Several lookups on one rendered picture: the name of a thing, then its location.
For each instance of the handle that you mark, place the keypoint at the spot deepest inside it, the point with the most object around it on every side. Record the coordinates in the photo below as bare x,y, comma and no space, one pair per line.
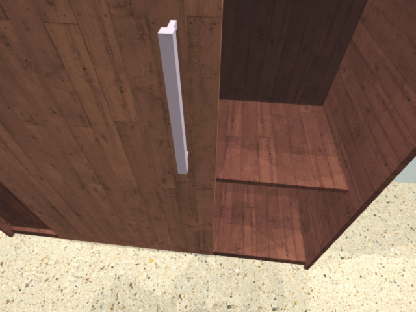
170,65

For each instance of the wardrobe door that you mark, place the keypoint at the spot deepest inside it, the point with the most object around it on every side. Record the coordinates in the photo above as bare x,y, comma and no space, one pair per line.
85,135
17,213

